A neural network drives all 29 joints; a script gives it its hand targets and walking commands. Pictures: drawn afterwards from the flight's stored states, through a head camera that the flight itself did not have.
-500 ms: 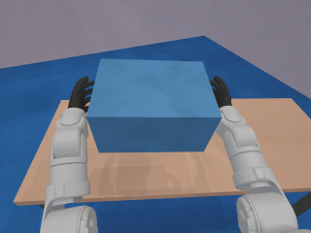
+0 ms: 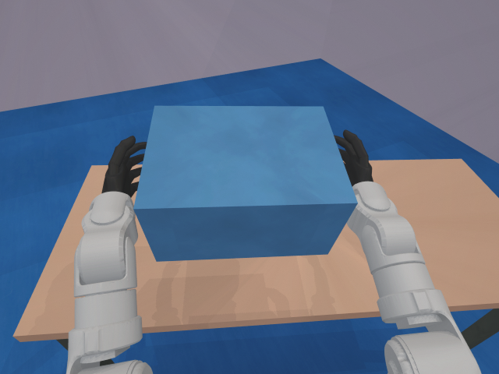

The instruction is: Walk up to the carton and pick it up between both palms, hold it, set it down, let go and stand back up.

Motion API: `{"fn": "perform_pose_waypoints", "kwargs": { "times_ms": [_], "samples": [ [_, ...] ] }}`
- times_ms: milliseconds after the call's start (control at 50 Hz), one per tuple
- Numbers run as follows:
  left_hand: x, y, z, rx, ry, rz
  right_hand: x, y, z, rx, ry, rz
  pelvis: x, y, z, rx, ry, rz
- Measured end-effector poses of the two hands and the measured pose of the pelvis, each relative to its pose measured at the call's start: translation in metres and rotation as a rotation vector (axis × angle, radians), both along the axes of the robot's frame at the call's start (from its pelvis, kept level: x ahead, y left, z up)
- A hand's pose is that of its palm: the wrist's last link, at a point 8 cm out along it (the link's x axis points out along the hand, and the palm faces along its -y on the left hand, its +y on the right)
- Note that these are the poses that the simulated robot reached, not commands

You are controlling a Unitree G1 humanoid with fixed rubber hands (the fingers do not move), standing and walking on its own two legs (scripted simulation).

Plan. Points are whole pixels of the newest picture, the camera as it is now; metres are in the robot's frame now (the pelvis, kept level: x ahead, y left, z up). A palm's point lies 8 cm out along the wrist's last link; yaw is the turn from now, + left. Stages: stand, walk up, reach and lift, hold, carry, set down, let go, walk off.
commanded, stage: hold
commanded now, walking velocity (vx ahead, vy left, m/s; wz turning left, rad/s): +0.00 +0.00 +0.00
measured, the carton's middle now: (242, 181) +0.35 +0.00 +0.15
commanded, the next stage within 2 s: none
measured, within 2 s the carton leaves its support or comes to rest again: neither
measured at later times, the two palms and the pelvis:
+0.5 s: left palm (118, 182) +0.34 +0.18 +0.17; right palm (354, 173) +0.35 -0.18 +0.17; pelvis -0.01 +0.00 +0.00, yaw +0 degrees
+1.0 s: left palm (117, 189) +0.34 +0.18 +0.16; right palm (352, 175) +0.35 -0.18 +0.17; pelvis +0.00 +0.00 +0.00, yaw +0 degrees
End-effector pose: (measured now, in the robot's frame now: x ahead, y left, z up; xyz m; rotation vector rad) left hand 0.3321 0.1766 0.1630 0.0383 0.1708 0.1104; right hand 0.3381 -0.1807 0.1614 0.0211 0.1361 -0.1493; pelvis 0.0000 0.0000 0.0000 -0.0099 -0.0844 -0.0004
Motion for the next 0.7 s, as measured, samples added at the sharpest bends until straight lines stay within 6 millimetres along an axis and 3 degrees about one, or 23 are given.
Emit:
{"fn": "perform_pose_waypoints", "kwargs": {
  "times_ms": [440,700],
  "samples": [
    [0.005,0.001,0.01,0.0,0.0,0.008,0.008,0.001,0.008,-0.009,-0.002,0.009,-0.01,-0.004,0.0,0.001,0.018,0.01],
    [0.011,0.003,0.0,-0.008,0.031,0.001,0.012,0.004,0.001,-0.007,0.026,0.004,-0.007,-0.001,0.0,0.001,0.025,0.008]
  ]
}}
